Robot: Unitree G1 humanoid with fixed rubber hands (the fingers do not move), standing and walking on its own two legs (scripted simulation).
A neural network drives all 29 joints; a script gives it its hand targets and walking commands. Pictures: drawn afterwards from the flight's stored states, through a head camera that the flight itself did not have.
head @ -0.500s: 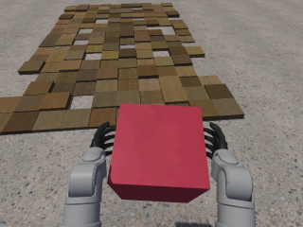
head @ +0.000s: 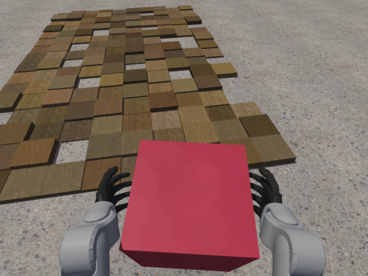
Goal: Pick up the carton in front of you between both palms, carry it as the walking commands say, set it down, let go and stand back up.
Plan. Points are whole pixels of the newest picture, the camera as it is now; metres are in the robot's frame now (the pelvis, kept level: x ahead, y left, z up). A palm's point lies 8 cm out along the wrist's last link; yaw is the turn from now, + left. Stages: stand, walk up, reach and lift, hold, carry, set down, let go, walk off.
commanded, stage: carry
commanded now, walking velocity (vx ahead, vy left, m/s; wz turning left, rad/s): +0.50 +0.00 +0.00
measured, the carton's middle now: (188, 211) +0.25 -0.01 +0.02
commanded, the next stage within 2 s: none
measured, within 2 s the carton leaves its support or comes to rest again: neither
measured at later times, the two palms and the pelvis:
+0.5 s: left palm (130, 94) +0.55 +0.15 +0.13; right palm (238, 91) +0.55 -0.16 +0.13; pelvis +0.31 +0.00 +0.01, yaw +0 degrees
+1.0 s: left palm (142, 29) +0.98 +0.16 +0.15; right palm (217, 28) +0.98 -0.15 +0.15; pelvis +0.63 +0.00 +0.01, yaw +0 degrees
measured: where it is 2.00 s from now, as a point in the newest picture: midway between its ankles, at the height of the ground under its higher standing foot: (182, 130)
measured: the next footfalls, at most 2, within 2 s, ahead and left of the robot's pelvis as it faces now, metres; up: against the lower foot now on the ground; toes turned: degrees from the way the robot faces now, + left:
left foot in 0.54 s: +0.52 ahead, +0.09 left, +0.00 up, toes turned +10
right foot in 1.00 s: +0.82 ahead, -0.10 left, +0.01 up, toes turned -8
